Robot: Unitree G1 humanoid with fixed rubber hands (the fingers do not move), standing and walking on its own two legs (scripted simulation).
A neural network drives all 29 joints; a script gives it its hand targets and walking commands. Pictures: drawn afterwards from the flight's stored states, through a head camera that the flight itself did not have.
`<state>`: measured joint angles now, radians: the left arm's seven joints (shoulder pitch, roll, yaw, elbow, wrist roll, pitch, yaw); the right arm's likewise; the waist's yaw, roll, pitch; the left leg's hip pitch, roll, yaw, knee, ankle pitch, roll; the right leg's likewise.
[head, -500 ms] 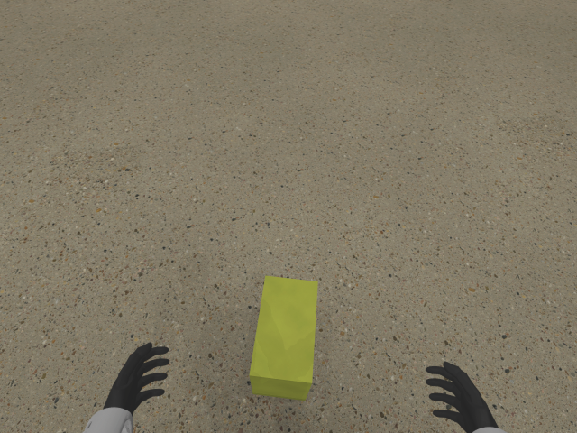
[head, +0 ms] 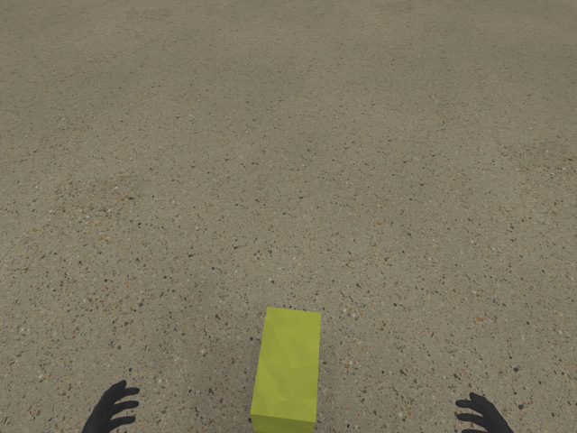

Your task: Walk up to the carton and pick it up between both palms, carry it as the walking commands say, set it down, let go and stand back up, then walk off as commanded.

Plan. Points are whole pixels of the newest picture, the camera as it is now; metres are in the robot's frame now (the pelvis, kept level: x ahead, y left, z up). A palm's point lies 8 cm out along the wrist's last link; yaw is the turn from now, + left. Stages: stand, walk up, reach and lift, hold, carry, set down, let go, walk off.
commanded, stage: stand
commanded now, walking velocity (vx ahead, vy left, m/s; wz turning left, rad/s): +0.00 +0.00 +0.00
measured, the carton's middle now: (287, 372) +0.42 +0.01 -0.65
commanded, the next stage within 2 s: walk off in 1.50 s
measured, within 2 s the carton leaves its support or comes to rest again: neither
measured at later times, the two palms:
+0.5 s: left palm out of the picture +0.13 +0.29 -0.09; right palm out of the picture +0.14 -0.27 -0.07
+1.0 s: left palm out of the picture +0.12 +0.29 -0.09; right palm out of the picture +0.13 -0.27 -0.07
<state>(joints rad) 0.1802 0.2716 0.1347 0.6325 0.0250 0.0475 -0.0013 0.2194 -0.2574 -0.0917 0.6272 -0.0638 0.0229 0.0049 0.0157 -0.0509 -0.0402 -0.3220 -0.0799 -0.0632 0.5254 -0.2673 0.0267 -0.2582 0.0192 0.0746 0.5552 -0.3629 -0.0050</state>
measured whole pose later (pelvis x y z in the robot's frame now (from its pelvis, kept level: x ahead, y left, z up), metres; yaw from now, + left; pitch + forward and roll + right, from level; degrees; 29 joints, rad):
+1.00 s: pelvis -0.02 +0.01 +0.00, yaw +0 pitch +2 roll +0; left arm 0.18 0.28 0.13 0.74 0.03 0.01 0.02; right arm 0.21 -0.26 -0.09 0.68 -0.06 -0.02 -0.01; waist 0.02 -0.04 -0.09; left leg -0.32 -0.08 -0.06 0.54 -0.26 0.04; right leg -0.25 0.02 0.07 0.56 -0.34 0.00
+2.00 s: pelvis -0.05 +0.01 +0.00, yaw +0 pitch +0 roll +0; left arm 0.18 0.28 0.13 0.82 0.03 0.02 0.00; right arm 0.22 -0.28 -0.09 0.76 -0.06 0.02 -0.02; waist 0.02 -0.02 -0.01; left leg -0.32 -0.07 -0.06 0.55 -0.22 0.03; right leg -0.25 0.03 0.08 0.56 -0.30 0.01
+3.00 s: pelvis -0.08 +0.05 +0.01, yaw -33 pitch +1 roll -4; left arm 0.20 0.27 0.13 0.81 0.02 0.05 -0.01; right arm 0.21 -0.25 -0.09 0.76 -0.06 0.04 -0.02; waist 0.01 0.01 0.07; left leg -0.24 0.18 0.32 0.53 -0.29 0.04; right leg -0.45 0.01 0.03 1.05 -0.45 0.12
